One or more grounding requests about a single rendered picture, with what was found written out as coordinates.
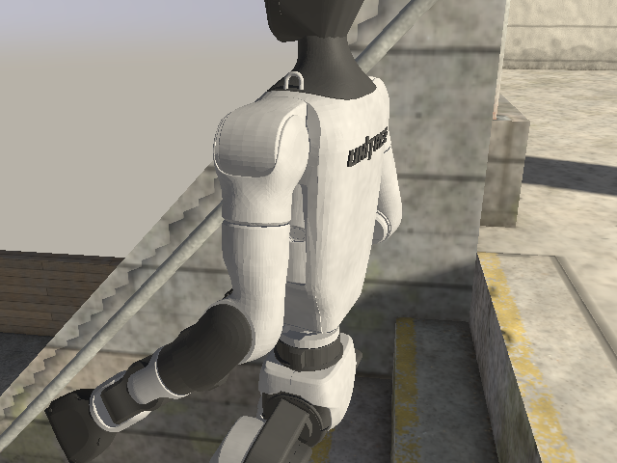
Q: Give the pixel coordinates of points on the stairs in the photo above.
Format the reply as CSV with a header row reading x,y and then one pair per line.
x,y
453,397

